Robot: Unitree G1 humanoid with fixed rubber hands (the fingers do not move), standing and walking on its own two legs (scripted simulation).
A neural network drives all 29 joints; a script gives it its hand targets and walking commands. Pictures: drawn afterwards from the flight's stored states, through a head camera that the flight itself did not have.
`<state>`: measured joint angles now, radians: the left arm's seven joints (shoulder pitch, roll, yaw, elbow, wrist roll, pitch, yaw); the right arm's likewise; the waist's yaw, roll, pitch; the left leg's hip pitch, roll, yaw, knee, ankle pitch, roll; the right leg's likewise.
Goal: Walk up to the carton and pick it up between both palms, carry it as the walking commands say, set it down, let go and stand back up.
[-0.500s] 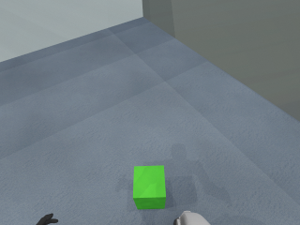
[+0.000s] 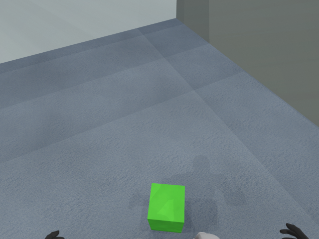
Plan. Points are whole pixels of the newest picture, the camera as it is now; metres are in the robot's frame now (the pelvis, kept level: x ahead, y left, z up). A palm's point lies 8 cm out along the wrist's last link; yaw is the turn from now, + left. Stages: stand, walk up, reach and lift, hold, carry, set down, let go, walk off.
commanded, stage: walk up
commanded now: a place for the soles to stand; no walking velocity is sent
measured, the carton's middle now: (167, 209) +0.35 +0.02 -0.62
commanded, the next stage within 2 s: none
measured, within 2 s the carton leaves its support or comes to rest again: neither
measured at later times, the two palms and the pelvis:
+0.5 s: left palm (47, 232) +0.15 +0.32 -0.07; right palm out of the picture +0.13 -0.32 -0.09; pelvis +0.02 +0.00 +0.01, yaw -1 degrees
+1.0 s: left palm out of the picture +0.12 +0.37 -0.07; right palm out of the picture +0.06 -0.31 -0.09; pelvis -0.02 +0.04 +0.00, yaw -2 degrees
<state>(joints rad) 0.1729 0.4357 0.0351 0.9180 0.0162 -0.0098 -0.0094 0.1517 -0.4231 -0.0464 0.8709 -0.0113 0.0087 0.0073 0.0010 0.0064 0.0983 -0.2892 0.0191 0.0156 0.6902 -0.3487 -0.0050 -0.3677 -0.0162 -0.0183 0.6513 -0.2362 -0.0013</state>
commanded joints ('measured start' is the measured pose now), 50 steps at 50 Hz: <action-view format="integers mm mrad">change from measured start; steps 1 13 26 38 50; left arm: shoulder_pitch -91 -92 -148 -124 -130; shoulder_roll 190 167 180 229 181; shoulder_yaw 39 19 18 42 35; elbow -52 -5 14 34 -110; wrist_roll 3 -13 -6 -4 13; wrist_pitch -20 -18 -9 -11 28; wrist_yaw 5 10 9 20 31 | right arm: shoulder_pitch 16 -94 -136 -139 110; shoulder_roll -185 -185 -177 -195 -177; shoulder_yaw -42 -29 -25 -39 -102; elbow -13 33 72 56 -13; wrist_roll -1 7 6 -15 -38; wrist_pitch -6 -13 -4 16 30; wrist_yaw -1 -7 -1 14 25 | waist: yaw -43 1 -2 2 -49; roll -19 -25 -50 47 -100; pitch -82 -138 -122 -66 -118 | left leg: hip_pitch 55 79 103 71 155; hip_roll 58 97 79 62 14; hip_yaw -117 -100 -77 -46 -138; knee -200 -253 -278 -248 -375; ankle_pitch -71 191 119 125 -143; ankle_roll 67 67 50 49 63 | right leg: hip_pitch -29 138 137 121 0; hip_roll -116 -99 -120 -134 -110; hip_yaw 198 132 170 198 176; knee -212 -156 -217 -227 -114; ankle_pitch -140 246 205 225 -185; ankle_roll -61 -57 -66 -60 -69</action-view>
